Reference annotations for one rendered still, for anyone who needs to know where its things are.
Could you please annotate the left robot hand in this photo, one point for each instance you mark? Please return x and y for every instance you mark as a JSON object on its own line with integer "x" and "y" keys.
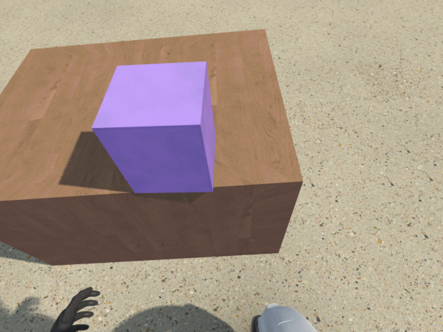
{"x": 64, "y": 322}

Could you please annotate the carton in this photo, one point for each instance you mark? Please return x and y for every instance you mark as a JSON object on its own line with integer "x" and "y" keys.
{"x": 156, "y": 122}

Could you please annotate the right robot shin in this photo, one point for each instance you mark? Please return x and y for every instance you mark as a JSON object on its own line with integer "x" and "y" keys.
{"x": 269, "y": 306}

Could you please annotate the right robot thigh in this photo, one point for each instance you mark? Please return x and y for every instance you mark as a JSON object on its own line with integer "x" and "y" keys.
{"x": 284, "y": 319}

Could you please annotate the pedestal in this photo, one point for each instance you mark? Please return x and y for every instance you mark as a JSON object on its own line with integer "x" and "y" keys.
{"x": 64, "y": 201}

